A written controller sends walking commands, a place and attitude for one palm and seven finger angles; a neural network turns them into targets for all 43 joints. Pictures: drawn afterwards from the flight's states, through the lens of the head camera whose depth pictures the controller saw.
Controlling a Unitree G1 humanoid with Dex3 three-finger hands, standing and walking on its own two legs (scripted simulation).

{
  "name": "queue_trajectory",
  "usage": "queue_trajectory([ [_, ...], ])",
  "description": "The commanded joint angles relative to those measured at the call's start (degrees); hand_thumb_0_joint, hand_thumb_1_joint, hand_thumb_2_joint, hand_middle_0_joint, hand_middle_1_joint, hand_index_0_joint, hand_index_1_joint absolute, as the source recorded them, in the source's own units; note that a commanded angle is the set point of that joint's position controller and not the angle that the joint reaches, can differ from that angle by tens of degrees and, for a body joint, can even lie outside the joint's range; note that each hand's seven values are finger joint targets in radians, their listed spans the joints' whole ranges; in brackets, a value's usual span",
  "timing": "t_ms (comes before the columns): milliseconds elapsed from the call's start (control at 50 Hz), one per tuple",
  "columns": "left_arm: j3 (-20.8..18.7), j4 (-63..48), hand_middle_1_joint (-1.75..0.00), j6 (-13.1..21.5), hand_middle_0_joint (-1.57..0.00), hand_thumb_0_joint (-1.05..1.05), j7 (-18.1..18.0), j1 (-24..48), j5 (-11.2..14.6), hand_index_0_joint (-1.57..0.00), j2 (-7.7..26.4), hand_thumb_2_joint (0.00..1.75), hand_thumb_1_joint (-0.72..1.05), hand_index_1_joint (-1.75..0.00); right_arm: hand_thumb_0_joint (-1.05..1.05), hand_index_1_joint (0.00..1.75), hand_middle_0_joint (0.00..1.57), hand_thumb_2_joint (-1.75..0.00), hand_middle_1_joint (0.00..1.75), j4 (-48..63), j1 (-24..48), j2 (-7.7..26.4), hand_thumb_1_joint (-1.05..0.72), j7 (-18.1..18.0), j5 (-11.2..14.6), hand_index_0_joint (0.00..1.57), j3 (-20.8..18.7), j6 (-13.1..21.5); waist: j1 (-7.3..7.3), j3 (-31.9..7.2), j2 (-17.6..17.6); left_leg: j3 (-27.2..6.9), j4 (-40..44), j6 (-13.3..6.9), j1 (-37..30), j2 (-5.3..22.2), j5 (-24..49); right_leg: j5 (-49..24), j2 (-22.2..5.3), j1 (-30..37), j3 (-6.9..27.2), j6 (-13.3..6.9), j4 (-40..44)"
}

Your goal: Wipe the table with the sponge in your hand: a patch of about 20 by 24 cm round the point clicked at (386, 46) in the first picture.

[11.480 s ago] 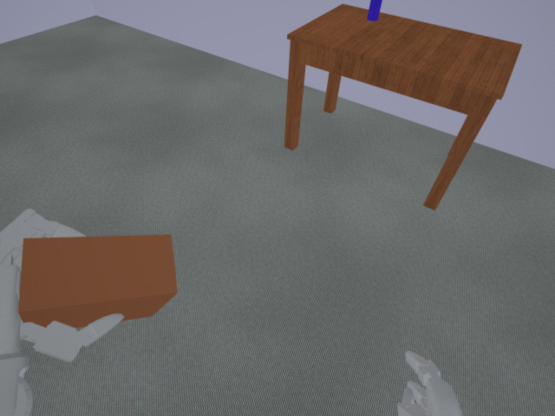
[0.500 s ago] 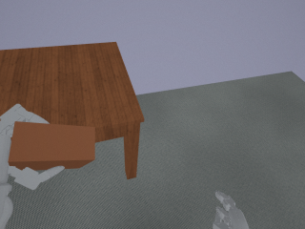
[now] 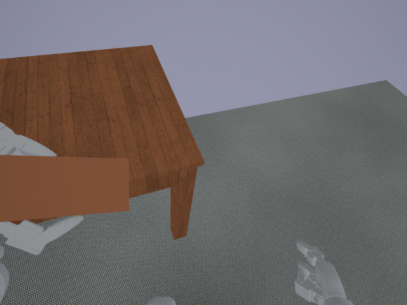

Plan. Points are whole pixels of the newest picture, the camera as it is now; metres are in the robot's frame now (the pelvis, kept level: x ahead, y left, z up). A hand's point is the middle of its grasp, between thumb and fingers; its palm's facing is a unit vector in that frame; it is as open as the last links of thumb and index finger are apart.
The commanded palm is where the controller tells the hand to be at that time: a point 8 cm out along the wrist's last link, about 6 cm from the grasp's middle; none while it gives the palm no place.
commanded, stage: shuffle to correct the standing spot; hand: left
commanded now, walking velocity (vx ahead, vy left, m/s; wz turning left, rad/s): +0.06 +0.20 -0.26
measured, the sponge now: (83, 189) +0.23 +0.21 +0.16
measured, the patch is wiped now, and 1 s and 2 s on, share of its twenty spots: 0.00 0.00 0.00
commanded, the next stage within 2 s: none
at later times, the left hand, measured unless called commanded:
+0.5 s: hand (12, 163) +0.25 +0.30 +0.18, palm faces +0.29 -0.84 -0.47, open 10.8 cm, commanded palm +0.20 +0.34 +0.20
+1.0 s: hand out of the picture +0.19 +0.45 +0.19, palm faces +0.41 -0.80 -0.44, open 10.8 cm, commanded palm +0.15 +0.48 +0.20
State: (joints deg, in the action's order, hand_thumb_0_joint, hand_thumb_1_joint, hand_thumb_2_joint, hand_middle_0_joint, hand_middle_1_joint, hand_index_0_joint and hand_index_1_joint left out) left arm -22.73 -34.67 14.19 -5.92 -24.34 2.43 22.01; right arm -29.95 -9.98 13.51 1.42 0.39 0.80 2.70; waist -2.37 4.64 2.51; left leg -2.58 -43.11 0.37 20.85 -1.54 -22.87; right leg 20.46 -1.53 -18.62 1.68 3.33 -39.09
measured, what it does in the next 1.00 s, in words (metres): steps to the left: right foot, then left foot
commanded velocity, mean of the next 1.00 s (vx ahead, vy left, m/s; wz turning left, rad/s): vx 0.03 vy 0.20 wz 0.07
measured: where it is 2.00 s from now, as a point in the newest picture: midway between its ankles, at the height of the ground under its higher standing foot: outside the picture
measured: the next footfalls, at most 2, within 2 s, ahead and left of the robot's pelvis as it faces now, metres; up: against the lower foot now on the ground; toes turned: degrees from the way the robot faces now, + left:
right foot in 0.28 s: +0.06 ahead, -0.06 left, +0.00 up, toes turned -12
left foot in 0.62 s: +0.11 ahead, +0.29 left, +0.00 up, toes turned +1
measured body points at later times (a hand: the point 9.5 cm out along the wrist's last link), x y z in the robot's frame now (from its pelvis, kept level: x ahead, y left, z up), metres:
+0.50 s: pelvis +0.01 +0.07 +0.02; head +0.05 +0.08 +0.47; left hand +0.22 +0.34 +0.20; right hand +0.15 -0.19 -0.07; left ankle +0.06 +0.25 -0.65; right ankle +0.02 -0.05 -0.71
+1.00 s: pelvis -0.01 +0.20 +0.02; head +0.01 +0.20 +0.47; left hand +0.16 +0.49 +0.22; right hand +0.16 -0.01 -0.07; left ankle +0.00 +0.35 -0.64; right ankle +0.01 +0.08 -0.71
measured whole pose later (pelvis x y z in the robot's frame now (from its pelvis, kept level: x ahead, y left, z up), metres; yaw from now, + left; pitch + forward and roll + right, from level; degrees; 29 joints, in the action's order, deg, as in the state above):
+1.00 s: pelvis -0.01 +0.20 +0.02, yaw +0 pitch -1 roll +3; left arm -21.2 -28.0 11.9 -7.2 -28.0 1.7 21.1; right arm -36.9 -12.2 10.5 -0.5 -0.2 2.1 5.6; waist -2.5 2.2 2.6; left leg 1.6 -58.6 2.2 28.4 0.8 -20.7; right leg 16.2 -6.8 -16.5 -4.1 0.6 -33.4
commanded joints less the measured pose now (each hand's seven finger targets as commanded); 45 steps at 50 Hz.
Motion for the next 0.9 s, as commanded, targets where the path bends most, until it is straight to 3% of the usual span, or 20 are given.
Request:
queue_trajectory([
  [0,-4.75,-16.88,-1.6,4.22,-1.2,0.0,-1.69,10.65,-1.36,-1.2,10.61,1.3,0.1,-1.6,0.0,0.3,0.2,-0.9,0.3,8.65,3.91,5.62,-0.9,-1.34,0.19,0.2,-3.98,4.48,2.75,-11.88,-28.46,-13.91,23.37,-6.66,-16.5,13.34,24.78,12.72,4.12,-12.28,-2.95,-3.68,-25.01],
  [40,-4.69,-12.46,-1.6,3.66,-1.2,0.0,-1.43,9.54,-0.52,-1.2,9.73,1.3,0.1,-1.6,0.0,0.3,0.2,-0.9,0.3,8.21,2.04,4.9,-0.9,-1.01,-0.39,0.2,-3.79,4.7,3.11,-8.82,-18.95,-18.56,25.36,-7.43,-12.51,14.77,24.08,11.72,2.13,-14.12,-0.08,-4.19,-30.12],
  [80,-5.35,-10.05,-1.6,3.71,-1.2,0.0,-1.86,10.13,-0.98,-1.2,9.74,1.3,0.1,-1.6,0.0,0.3,0.2,-0.9,0.3,6.81,1.62,5.57,-0.9,-1.05,-0.32,0.2,-4.23,5.28,3.56,-8.19,-8.99,-14.72,22.19,-8.04,-15.24,14.11,33.82,6.7,0.83,-14.43,-1.28,-4.11,-25.06],
  [220,-7.48,-6.96,-1.6,2.26,-1.2,0.0,-1.53,-3.69,0.42,-1.2,10.52,1.3,0.1,-1.6,0.0,0.3,0.2,-0.9,0.3,7.75,2.63,5.74,-0.9,-0.84,0.02,0.2,-2.65,4.5,1.15,-13.53,-9.45,-3.48,14.06,-2.91,-5.17,9.46,33.26,-11.01,0.18,11.99,-8.59,-4.65,11.01],
  [240,-8.54,-6.53,-1.6,2.36,-1.2,0.0,-1.64,-4.8,0.42,-1.2,11.37,1.3,0.1,-1.6,0.0,0.3,0.2,-0.9,0.3,7.91,2.9,5.78,-0.9,-0.91,0.01,0.2,-2.73,3.94,0.61,-15.62,-5.56,-3.08,7.91,-1.76,1.37,8.68,30.51,-18.41,-2.33,21.66,-6.07,-5.68,14.56],
  [260,-9.67,-5.53,-1.6,2.35,-1.2,0.0,-2.01,-5.45,0.17,-1.2,12.68,1.3,0.1,-1.6,0.0,0.3,0.2,-0.9,0.3,8.17,2.15,5.65,-0.9,-0.85,0.09,0.2,-3.04,3.54,0.44,-18.86,3.52,0.62,-5.28,-0.7,12.32,4.42,21.28,-26.92,-12.14,32.02,5.12,-10.18,14.15],
  [280,-10.87,-4.75,-1.6,3.06,-1.2,0.0,-2.2,-4.37,1.23,-1.2,13.16,1.3,0.1,-1.6,0.0,0.3,0.2,-0.9,0.3,8.78,2.47,6.13,-0.9,-0.65,0.1,0.2,-3.6,3.83,1.27,-17.59,9.96,1.09,-20.48,0.05,20.01,-0.04,-3.7,-35.71,-25.42,29.64,22.3,-16.57,16.91],
  [300,-11.24,0.23,-1.6,2.74,-1.2,0.0,-2.42,-6.92,2.08,-1.2,11.46,1.3,0.1,-1.6,0.0,0.3,0.2,-0.9,0.3,7.43,1.57,7.0,-0.9,-0.28,-0.58,0.2,-3.46,3.24,1.65,-14.08,7.36,-4.9,-26.66,0.74,21.77,2.92,-5.71,-36.08,-29.93,24.38,23.3,-18.1,17.58],
  [360,-10.36,-4.87,-1.6,2.98,-1.2,0.0,-3.12,-6.36,1.33,-1.2,10.82,1.3,0.1,-1.6,0.0,0.3,0.2,-0.9,0.3,6.47,2.37,5.63,-0.9,-0.56,0.01,0.2,-3.65,2.68,1.97,-10.9,3.41,-7.91,-30.29,1.53,19.59,7.31,-0.4,-33.17,-24.18,14.04,12.65,-15.05,15.52],
  [400,-10.14,-8.27,-1.6,3.45,-1.2,0.0,-3.49,-2.5,0.25,-1.2,12.96,1.3,0.1,-1.6,0.0,0.3,0.2,-0.9,0.3,5.6,3.59,4.67,-0.9,-1.34,-0.54,0.2,-2.83,2.28,1.98,-10.36,-0.26,-2.9,-21.82,1.51,12.49,7.61,2.3,-30.41,-20.59,6.98,5.02,-11.87,15.75],
  [540,-8.08,-12.9,-1.6,1.75,-1.2,0.0,-4.8,2.72,-0.29,-1.2,13.18,1.3,0.1,-1.6,0.0,0.3,0.2,-0.9,0.3,5.29,2.43,3.19,-0.9,-4.71,-0.71,0.2,-4.14,6.5,2.51,-11.13,1.87,11.74,11.28,1.25,-9.44,-1.04,11.42,-22.43,-14.03,3.68,-4.37,-5.83,5.3],
  [580,-8.62,-13.32,-1.6,2.24,-1.2,0.0,-4.43,2.69,-0.02,-1.2,12.82,1.3,0.1,-1.6,0.0,0.3,0.2,-0.9,0.3,6.43,1.96,5.09,-0.9,-5.13,-0.01,0.2,-5.18,6.76,2.68,-12.45,-8.02,2.47,15.66,-2.08,-12.09,5.43,20.82,-17.81,-7.95,0.03,-7.06,-2.35,-7.63],
  [600,-8.18,-11.82,-1.6,2.57,-1.2,0.0,-3.93,0.89,0.18,-1.2,11.7,1.3,0.1,-1.6,0.0,0.3,0.2,-0.9,0.3,7.01,0.75,6.5,-0.9,-4.97,0.45,0.2,-5.63,7.12,3.0,-11.54,-18.72,-9.42,18.79,-6.99,-11.91,14.32,33.97,4.01,-2.21,-6.04,-8.75,-0.24,-19.36],
  [620,-7.85,-11.51,-1.6,3.15,-1.2,0.0,-3.51,1.95,-0.07,-1.2,12.13,1.3,0.1,-1.6,0.0,0.3,0.2,-0.9,0.3,6.86,0.24,6.57,-0.9,-4.25,0.67,0.2,-6.03,7.66,2.43,-11.57,-17.46,-12.7,20.22,-10.07,-10.4,16.76,37.98,17.39,0.22,-8.36,-6.21,-1.62,-25.01],
  [700,-9.3,-10.31,-1.6,3.2,-1.2,0.0,-2.81,1.86,0.7,-1.2,11.21,1.3,0.1,-1.6,0.0,0.3,0.2,-0.9,0.3,5.01,0.78,6.38,-0.9,-2.84,0.98,0.2,-6.02,8.42,2.54,-13.78,-19.42,-3.12,15.28,-9.03,-5.96,12.78,32.04,8.11,-0.74,-2.15,-7.0,-2.03,-14.36],
  [760,-7.83,-10.85,-1.6,1.37,-1.2,0.0,-2.66,0.39,0.92,-1.2,10.56,1.3,0.1,-1.6,0.0,0.3,0.2,-0.9,0.3,5.28,2.6,5.74,-0.9,-1.91,0.65,0.2,-4.01,8.5,0.73,-12.72,-13.89,-1.7,11.94,-5.53,6.7,10.15,9.97,-3.43,-1.14,12.46,-6.12,-2.58,6.6],
  [780,-7.4,-10.54,-1.6,0.89,-1.2,0.0,-2.83,0.43,0.18,-1.2,11.2,1.3,0.1,-1.6,0.0,0.3,0.2,-0.9,0.3,5.38,2.33,4.47,-0.9,-1.61,0.51,0.2,-3.51,8.2,0.86,-11.5,-3.17,2.36,2.79,-2.5,10.95,4.93,-0.5,-3.77,-7.96,14.26,2.41,-5.1,16.78],
  [800,-8.92,-8.66,-1.6,0.3,-1.2,0.0,-3.21,-0.89,0.0,-1.2,14.04,1.3,0.1,-1.6,0.0,0.3,0.2,-0.9,0.3,5.94,2.45,3.69,-0.9,-1.29,0.16,0.2,-3.34,7.38,1.02,-10.17,11.73,5.41,-13.46,0.61,18.04,-1.16,-6.45,-6.47,-22.07,13.69,26.12,-10.76,23.89],
  [820,-7.75,-8.5,-1.6,0.01,-1.2,0.0,-3.24,1.53,1.26,-1.2,12.61,1.3,0.1,-1.6,0.0,0.3,0.2,-0.9,0.3,5.03,3.28,4.94,-0.9,-1.38,-0.3,0.2,-2.98,7.24,1.1,-8.2,11.0,-0.18,-24.66,1.78,18.86,0.92,-4.9,-10.58,-27.53,9.06,29.5,-13.42,25.19],
  [880,-6.92,-4.72,-1.6,-0.51,-1.2,0.0,-3.08,2.51,0.76,-1.2,10.41,1.3,0.1,-1.6,0.0,0.3,0.2,-0.9,0.3,2.73,2.88,4.85,-0.9,-1.88,-0.26,0.2,-2.85,6.9,2.56,-6.46,9.09,-2.37,-29.25,2.93,17.81,5.01,3.26,-11.2,-21.75,5.99,17.44,-13.29,21.24],
])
